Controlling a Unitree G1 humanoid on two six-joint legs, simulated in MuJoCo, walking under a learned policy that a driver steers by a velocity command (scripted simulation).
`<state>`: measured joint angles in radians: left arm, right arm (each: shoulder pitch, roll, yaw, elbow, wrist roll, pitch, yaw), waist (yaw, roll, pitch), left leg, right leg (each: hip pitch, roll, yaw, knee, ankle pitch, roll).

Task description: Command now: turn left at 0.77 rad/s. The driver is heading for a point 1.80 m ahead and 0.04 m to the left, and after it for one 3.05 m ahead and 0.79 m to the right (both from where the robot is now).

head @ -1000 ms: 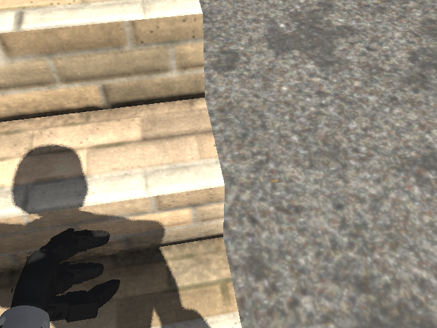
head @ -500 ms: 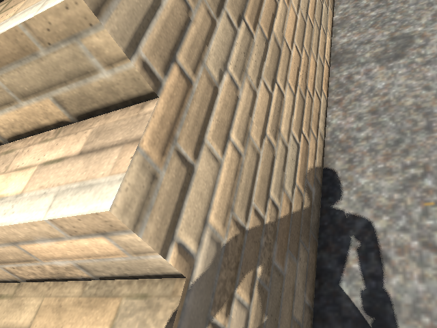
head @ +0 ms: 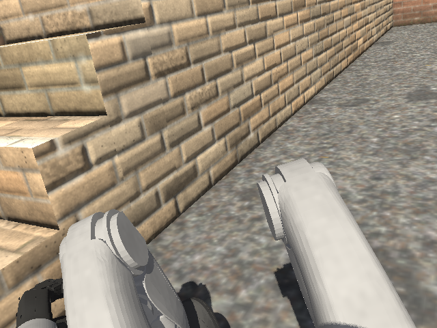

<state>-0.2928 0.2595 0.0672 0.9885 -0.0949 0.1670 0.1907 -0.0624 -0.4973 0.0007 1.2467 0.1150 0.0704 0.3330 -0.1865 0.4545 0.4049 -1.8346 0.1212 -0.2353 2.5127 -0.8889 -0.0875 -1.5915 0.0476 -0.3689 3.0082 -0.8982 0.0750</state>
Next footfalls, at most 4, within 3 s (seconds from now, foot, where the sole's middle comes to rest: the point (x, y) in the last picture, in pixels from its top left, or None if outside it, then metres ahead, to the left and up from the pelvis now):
0.06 right None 0.08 -0.06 -0.18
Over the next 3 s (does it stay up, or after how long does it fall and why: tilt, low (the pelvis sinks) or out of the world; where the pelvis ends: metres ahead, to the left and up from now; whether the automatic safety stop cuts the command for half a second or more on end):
falls after 0.10 s (low)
